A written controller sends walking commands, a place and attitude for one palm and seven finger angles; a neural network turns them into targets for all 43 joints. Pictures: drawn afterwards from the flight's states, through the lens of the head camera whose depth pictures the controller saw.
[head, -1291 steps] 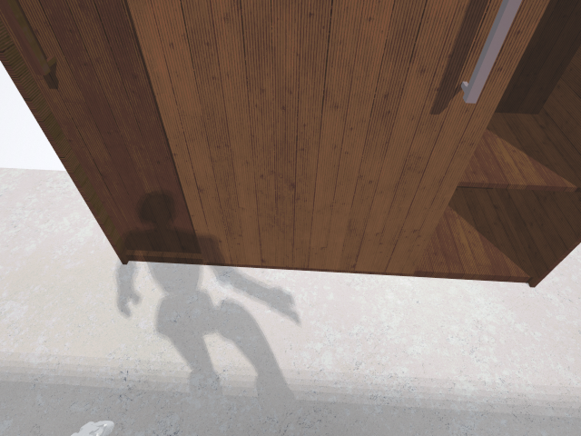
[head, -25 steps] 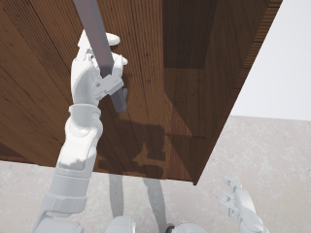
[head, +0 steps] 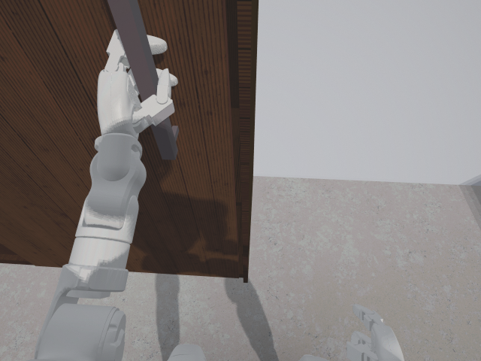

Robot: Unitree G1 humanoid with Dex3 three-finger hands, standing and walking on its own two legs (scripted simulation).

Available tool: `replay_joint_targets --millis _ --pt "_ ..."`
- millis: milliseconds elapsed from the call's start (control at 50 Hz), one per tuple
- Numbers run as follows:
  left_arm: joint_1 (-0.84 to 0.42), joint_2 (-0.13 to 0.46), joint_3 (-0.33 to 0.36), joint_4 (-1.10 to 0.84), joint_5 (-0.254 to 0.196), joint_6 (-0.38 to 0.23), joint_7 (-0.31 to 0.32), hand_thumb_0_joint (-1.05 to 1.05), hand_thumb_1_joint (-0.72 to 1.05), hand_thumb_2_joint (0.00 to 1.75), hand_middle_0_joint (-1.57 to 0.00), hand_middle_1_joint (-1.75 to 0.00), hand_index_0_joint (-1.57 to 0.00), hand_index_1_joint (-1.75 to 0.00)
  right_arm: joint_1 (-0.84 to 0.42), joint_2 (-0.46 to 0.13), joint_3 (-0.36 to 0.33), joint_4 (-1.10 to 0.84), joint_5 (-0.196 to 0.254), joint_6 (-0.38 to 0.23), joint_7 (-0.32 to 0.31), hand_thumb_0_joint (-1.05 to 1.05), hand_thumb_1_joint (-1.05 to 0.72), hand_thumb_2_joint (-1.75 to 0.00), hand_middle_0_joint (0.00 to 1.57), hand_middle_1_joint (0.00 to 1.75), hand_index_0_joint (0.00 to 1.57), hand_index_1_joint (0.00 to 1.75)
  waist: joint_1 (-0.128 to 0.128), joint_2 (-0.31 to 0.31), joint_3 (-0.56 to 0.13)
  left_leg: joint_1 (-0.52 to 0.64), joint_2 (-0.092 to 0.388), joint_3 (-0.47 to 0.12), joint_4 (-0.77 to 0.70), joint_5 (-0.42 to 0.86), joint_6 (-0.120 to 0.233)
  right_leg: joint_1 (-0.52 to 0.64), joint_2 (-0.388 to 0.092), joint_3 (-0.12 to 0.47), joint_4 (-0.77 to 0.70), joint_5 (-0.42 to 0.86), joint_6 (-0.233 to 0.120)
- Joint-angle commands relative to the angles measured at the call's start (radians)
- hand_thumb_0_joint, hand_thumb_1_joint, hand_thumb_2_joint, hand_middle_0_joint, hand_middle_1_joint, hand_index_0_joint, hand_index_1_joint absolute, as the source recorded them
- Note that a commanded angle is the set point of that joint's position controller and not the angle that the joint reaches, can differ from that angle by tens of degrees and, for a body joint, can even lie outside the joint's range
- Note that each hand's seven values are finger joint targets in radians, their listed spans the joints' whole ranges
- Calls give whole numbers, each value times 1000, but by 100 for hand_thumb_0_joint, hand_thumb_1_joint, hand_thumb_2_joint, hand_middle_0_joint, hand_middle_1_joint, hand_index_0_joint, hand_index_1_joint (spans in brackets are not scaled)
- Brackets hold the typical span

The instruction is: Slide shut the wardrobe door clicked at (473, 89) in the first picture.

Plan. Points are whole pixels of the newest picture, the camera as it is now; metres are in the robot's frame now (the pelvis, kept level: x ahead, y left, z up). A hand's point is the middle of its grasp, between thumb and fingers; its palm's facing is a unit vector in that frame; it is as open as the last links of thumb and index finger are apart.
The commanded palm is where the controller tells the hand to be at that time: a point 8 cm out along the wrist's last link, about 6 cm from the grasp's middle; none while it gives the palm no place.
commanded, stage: step sideways, sliding the door along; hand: left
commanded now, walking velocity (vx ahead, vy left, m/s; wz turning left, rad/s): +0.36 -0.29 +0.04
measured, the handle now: (150, 68) +0.44 +0.17 +0.25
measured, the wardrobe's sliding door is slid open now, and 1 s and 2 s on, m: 0.01 0.00 0.00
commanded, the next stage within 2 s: stop walking and hold the door there in 0.56 s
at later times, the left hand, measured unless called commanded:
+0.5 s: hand (182, 93) +0.41 +0.12 +0.23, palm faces +0.54 -0.84 -0.05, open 6.6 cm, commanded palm +0.36 +0.09 +0.23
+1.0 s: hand (178, 96) +0.41 +0.13 +0.22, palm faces +0.70 -0.68 -0.23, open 7.1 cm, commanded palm +0.36 +0.14 +0.22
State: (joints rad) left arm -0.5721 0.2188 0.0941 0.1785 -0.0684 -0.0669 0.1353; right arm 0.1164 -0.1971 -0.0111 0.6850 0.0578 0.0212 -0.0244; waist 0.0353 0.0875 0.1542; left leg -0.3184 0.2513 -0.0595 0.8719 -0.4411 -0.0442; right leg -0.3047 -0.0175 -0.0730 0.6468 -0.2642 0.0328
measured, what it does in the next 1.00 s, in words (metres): steps to the right: left foot, then right foot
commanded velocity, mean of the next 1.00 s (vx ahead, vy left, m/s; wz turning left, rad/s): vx -0.01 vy -0.14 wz -0.03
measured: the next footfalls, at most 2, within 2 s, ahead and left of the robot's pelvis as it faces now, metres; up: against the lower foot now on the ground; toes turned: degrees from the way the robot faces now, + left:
left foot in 0.08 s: +0.05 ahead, +0.13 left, +0.00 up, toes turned +4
right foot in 0.30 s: +0.09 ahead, -0.24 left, +0.00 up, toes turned -2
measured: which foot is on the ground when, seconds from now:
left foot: up 0.00-0.06, down 0.08-0.36, up 0.38-0.46, down 0.48-0.70, up 0.72-0.86, down 0.88-1.00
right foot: down 0.00-0.08, up 0.10-0.28, down 0.30-0.48, up 0.50-0.62, down 0.64-1.00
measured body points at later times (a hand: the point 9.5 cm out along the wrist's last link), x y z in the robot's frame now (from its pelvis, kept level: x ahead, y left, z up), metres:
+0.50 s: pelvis +0.05 -0.16 +0.02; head +0.08 -0.16 +0.46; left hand +0.37 +0.16 +0.23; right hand +0.26 -0.37 -0.08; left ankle +0.02 +0.03 -0.71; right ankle +0.05 -0.25 -0.71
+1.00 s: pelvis +0.12 -0.22 +0.03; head +0.15 -0.23 +0.48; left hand +0.37 +0.16 +0.24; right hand +0.32 -0.47 -0.05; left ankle +0.10 -0.08 -0.71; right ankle +0.09 -0.30 -0.71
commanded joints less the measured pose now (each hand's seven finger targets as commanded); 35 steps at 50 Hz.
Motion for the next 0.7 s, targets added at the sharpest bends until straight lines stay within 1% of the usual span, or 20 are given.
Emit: replay_joint_targets --millis 0,20,40,60,80,120,160,260,300,320,340,380,420,460,480,560,600,640,660,680 --pt "-526 59 -87 -377 6 -63 -6 0 90 90 -45 -140 -45 -140 -109 -84 -5 -129 -16 -59 -33 0 -90 -90 20 30 20 30 -74 -235 -437 47 -189 105 -133 -19 66 149 -171 194 -247 188 -186" --pt "-505 68 -82 -356 0 -64 -4 0 90 90 -45 -140 -45 -140 -96 -85 -6 -120 -20 -55 -37 0 -90 -90 20 30 20 30 -88 -199 -470 189 -210 146 -358 155 60 117 -116 111 -168 171 -140" --pt "-501 53 -94 -364 -5 -75 -9 0 90 90 -45 -140 -45 -140 -100 -120 -24 -137 -27 -59 -42 0 -90 -90 20 30 20 30 -84 -53 -480 307 -118 32 -504 269 84 41 -57 55 -30 160 -90" --pt "-499 15 -134 -374 -14 -84 -23 0 90 90 -45 -140 -45 -140 -104 -168 -46 -162 -28 -55 -34 0 -90 -90 20 30 20 30 -81 183 -467 437 130 -294 -588 348 182 -171 18 14 181 -15 -34" --pt "-520 -45 -197 -336 -22 -86 -41 0 90 90 -45 -140 -45 -140 -124 -104 -31 -179 -21 -56 -17 0 -90 -90 20 30 20 30 -85 169 -439 419 243 -453 -661 391 281 -216 22 76 384 -181 -35" --pt "-556 -73 -241 -369 -10 -107 -59 0 90 90 -45 -140 -45 -140 -127 -87 -29 -167 -19 -62 -2 0 -90 -90 20 30 20 30 -67 166 -362 463 229 -283 -542 711 310 -293 -48 143 367 -182 -46" --pt "-575 -135 -300 -381 -2 -103 -64 0 90 90 -45 -140 -45 -140 -109 -98 -29 -185 -11 -73 14 0 -90 -90 20 30 20 30 -52 195 -405 466 156 -45 -422 874 226 -143 -41 92 149 -175 -56" --pt "-537 -48 -227 -294 14 -84 -64 0 90 90 -45 -140 -45 -140 -69 -125 -37 -208 20 -74 22 0 -90 -90 20 30 20 30 -68 135 -461 345 14 92 -257 667 92 199 29 -32 -236 175 -25" --pt "-492 14 -178 -281 13 -68 -47 0 90 90 -45 -140 -45 -140 -71 -97 -33 -204 30 -68 17 0 -90 -90 20 30 20 30 -77 -26 -493 230 -89 138 -167 524 49 321 -58 62 -267 465 -63" --pt "-468 58 -139 -253 7 -55 -40 0 90 90 -45 -140 -45 -140 -71 -105 -48 -187 29 -58 8 0 -90 -90 20 30 20 30 -62 -311 -497 92 -168 141 -50 369 23 404 -133 228 -261 576 -121" --pt "-481 72 -125 -275 11 -53 -37 0 90 90 -45 -140 -45 -140 -103 -103 -45 -184 23 -57 5 0 -90 -90 20 30 20 30 -49 -379 -436 -22 -203 110 57 48 29 395 -201 321 -277 671 -176" --pt "-476 37 -144 -360 2 -61 -24 0 90 90 -45 -140 -45 -140 -83 -79 -21 -168 5 -60 2 0 -90 -90 20 30 20 30 -68 -162 -405 12 -185 87 -124 -33 50 315 -206 239 -217 660 -176" --pt "-425 57 -126 -448 -16 -76 -10 0 90 90 -45 -140 -45 -140 -79 -94 -31 -172 -2 -56 -7 0 -90 -90 20 30 20 30 -82 -65 -490 302 -121 109 -462 429 65 235 -128 88 -56 607 -83" --pt "-391 33 -146 -472 -42 -76 -31 0 90 90 -45 -140 -45 -140 -79 -150 -55 -223 3 -35 16 0 -90 -90 20 30 20 30 -76 159 -501 535 235 -244 -473 1029 221 -68 -33 65 181 -33 -8" --pt "-391 38 -121 -499 -30 -84 -37 0 90 90 -45 -140 -45 -140 -112 -138 -66 -244 -4 -37 31 0 -90 -90 20 30 20 30 -49 155 -451 510 273 -228 -472 1018 258 -125 -3 88 257 -199 -11" --pt "-351 80 -116 -581 -12 -91 -33 0 90 90 -45 -140 -45 -140 -78 -153 -69 -253 4 -52 57 0 -90 -90 20 30 20 30 -58 278 -414 516 138 69 -299 1097 138 -7 -1 8 -38 -28 -23" --pt "-308 146 -54 -578 -4 -99 -36 0 90 90 -45 -140 -45 -140 -80 -165 -70 -265 9 -63 61 0 -90 -90 20 30 20 30 -53 216 -433 464 105 102 -216 1044 100 131 18 -26 -163 170 -18" --pt "-250 193 -11 -564 5 -94 -32 0 90 90 -45 -140 -45 -140 -66 -153 -70 -263 20 -75 56 0 -90 -90 20 30 20 30 -55 56 -475 345 -12 161 -63 897 85 327 -41 18 -226 677 -32" --pt "-55 803 579 -131 26 -84 9 0 90 90 -45 -140 -45 -140 -5 -222 -95 -181 12 -67 27 0 -90 -90 20 30 20 30 -38 -169 -464 120 -97 201 51 515 23 372 -123 182 -176 1007 -95" --pt "-69 610 433 -159 9 -97 -15 0 90 90 -45 -140 -45 -140 -31 -172 -89 -192 5 -63 29 0 -90 -90 20 30 20 30 -3 -244 -455 -52 -186 106 196 -30 24 447 -233 299 -152 1133 -163"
